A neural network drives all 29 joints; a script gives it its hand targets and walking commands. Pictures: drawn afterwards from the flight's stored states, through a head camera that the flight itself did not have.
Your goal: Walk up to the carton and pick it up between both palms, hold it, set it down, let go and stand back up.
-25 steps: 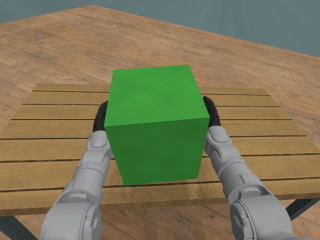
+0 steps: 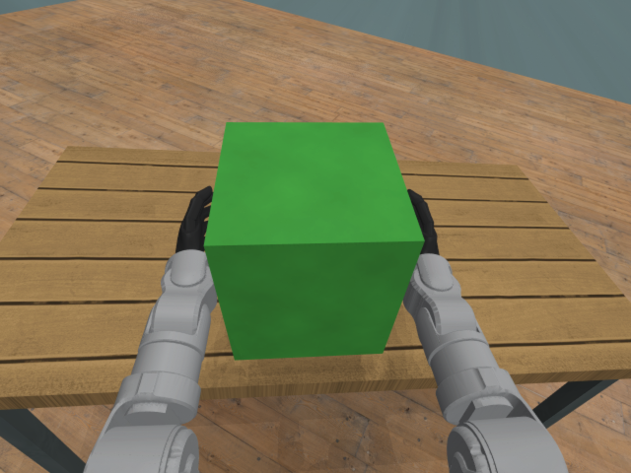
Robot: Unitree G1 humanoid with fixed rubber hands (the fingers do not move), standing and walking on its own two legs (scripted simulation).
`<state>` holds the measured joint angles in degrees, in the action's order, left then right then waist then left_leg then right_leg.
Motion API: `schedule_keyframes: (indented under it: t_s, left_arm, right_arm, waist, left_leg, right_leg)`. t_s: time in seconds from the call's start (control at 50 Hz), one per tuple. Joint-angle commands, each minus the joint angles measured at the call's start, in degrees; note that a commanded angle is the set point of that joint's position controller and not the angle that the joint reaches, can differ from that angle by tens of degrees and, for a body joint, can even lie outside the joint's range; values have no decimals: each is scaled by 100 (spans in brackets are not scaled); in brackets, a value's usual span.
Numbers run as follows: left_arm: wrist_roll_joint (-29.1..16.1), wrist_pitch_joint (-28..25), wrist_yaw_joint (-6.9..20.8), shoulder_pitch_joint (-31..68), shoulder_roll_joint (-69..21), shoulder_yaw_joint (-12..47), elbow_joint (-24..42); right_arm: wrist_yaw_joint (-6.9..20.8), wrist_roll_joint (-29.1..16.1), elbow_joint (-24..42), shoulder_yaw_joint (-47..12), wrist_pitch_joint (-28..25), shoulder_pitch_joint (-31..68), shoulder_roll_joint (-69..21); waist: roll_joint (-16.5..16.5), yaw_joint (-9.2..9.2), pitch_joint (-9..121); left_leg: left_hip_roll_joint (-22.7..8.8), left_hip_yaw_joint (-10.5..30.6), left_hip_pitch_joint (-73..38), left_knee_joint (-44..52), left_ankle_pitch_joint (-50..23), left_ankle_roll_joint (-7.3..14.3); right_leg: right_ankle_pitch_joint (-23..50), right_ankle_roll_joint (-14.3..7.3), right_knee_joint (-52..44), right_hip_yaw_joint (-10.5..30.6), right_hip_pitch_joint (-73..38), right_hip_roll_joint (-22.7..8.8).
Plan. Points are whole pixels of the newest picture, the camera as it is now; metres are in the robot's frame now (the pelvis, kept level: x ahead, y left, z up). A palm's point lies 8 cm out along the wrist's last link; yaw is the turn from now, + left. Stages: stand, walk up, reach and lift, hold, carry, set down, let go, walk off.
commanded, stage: reach and lift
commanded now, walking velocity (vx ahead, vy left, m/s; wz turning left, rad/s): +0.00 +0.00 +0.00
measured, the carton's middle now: (308, 243) +0.39 +0.04 +0.11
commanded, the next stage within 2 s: hold in 1.56 s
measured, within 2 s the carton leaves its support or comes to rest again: neither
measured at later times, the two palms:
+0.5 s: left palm (210, 233) +0.37 +0.16 +0.14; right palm (448, 251) +0.36 -0.14 +0.15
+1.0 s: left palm (208, 214) +0.37 +0.16 +0.17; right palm (454, 240) +0.36 -0.14 +0.17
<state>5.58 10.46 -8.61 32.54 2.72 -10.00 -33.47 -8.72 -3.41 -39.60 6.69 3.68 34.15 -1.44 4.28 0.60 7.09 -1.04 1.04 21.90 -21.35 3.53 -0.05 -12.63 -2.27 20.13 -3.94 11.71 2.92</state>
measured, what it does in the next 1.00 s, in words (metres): stands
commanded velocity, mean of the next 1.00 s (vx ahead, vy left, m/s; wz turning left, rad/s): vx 0.00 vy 0.00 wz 0.00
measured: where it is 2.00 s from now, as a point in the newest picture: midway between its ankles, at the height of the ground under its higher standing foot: outside the picture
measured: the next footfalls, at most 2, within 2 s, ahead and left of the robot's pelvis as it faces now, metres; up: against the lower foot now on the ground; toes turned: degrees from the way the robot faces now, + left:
none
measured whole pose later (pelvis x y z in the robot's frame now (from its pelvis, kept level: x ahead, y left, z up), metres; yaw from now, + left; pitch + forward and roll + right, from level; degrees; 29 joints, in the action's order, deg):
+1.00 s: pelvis +0.01 +0.01 +0.00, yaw -1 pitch -3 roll -1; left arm 12.1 32.2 -4.5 30.4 0.8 -10.8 -13.4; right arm -12.2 -10.8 -25.9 0.4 17.7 32.1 1.7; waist 3.3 -3.1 3.9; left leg 0.0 0.1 12.2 -20.0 5.0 0.6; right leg -13.3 -1.5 18.6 -1.9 2.4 2.0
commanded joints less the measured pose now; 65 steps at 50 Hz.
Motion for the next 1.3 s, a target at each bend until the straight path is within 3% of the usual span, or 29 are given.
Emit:
schedule_keyframes:
  t_s: [0.0,0.16,0.32,0.52,0.74,0.92,1.28]
  left_arm:
    - [-281,125,824,4449,-4805,3156,2014]
    - [-184,998,994,3774,-4627,3095,2586]
    - [56,1316,1259,3349,-4482,2757,2790]
    - [-254,1385,1288,3814,-4567,3377,3370]
    - [-164,1645,1368,3788,-4350,3159,3065]
    - [-145,1764,1403,3915,-4421,3138,3229]
    - [-160,2079,1309,4191,-4472,3073,3177]
  right_arm:
    - [518,-398,2045,-2878,-7,4831,-3861]
    - [323,-997,2767,-3278,529,4759,-3665]
    - [180,-1043,3195,-3476,661,4532,-3687]
    - [176,-954,3700,-3590,680,4691,-3822]
    - [172,-909,3240,-3225,858,4609,-3535]
    - [157,-1111,3419,-3336,841,4967,-3514]
    - [244,-1223,3309,-3137,987,5379,-3307]
  waist:
    - [-1017,-276,2993]
    - [-863,-285,2443]
    - [-412,-150,1971]
    - [-579,-288,2369]
    - [-689,-451,2134]
    - [-686,-384,2275]
    - [-690,-386,2257]
  left_leg:
    - [139,91,-3225,-177,-971,-316]
    - [189,109,-3439,-119,-1236,-261]
    - [223,41,-3605,12,-1305,-160]
    - [230,78,-3783,-51,-973,-121]
    - [221,75,-3594,44,-604,-66]
    - [207,67,-3838,-71,-1081,-114]
    - [110,38,-3926,41,-821,-102]
  right_leg:
    - [830,489,-366,279,297,-80]
    - [1332,556,-466,289,68,-23]
    - [1904,690,-575,273,-112,-5]
    - [1577,695,-546,228,204,-68]
    - [1305,693,-568,230,149,-127]
    - [1638,677,-558,162,32,-45]
    - [920,578,-701,102,268,24]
